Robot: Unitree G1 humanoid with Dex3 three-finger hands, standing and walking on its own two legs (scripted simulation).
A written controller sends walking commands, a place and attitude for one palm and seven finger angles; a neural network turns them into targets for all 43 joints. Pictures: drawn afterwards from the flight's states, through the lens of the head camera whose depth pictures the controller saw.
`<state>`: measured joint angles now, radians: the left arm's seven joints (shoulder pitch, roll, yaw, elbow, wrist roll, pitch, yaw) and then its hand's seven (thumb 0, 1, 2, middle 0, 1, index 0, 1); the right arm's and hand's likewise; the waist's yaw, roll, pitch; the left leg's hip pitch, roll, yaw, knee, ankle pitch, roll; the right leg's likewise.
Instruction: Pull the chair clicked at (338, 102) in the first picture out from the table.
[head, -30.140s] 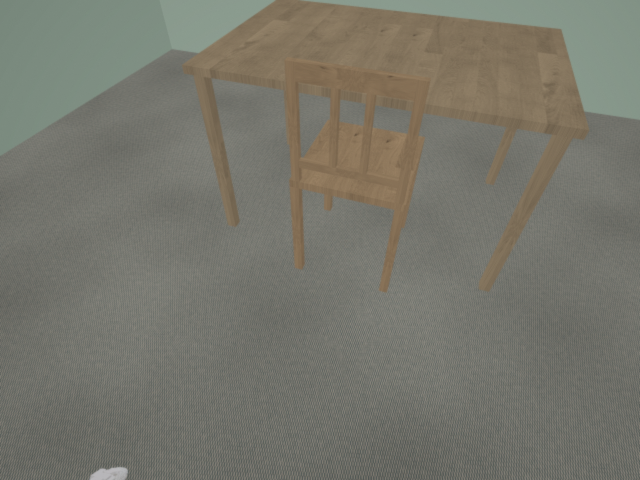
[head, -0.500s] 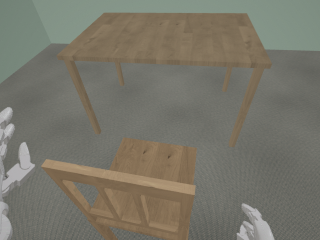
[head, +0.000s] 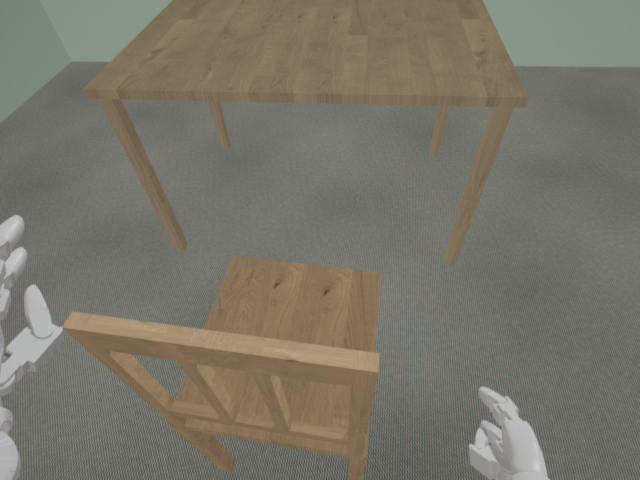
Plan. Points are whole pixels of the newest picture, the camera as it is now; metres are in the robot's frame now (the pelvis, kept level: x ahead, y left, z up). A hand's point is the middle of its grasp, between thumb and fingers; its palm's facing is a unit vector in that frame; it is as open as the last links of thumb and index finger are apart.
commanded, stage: step back with the hand held close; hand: left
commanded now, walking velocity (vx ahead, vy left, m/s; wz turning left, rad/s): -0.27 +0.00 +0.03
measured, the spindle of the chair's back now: (212, 389) +0.25 +0.20 -0.11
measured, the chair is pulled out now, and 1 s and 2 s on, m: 0.66 0.66 0.66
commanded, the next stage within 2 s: stop stepping back and stand still in 1.56 s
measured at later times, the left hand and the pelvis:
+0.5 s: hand (9, 424) +0.13 +0.27 +0.15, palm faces +0.47 -0.75 -0.46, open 7.4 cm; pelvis -0.07 +0.00 -0.01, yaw +1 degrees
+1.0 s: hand out of the picture +0.10 +0.27 +0.16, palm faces +0.49 -0.72 -0.50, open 7.4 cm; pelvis -0.10 +0.00 -0.02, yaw +4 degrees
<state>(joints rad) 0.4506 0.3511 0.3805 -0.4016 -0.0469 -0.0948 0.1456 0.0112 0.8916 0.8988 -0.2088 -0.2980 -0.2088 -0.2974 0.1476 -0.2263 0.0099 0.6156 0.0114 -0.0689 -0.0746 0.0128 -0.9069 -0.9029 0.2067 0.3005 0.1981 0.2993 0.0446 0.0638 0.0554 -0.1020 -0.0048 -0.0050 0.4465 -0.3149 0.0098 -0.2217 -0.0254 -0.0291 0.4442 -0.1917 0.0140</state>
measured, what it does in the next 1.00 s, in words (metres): shifts its weight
